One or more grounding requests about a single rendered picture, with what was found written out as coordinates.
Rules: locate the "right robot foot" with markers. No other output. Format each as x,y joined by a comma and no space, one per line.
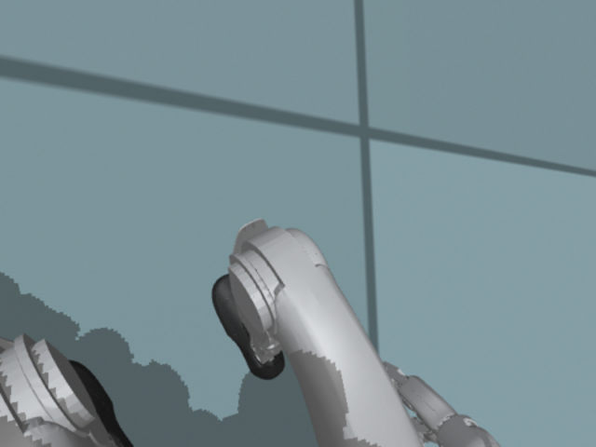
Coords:
225,307

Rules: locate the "right robot arm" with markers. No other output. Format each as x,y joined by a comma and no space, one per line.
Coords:
462,431

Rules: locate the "right robot hand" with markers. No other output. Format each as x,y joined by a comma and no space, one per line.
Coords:
419,397

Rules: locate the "left robot foot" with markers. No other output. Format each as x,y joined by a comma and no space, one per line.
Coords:
102,403

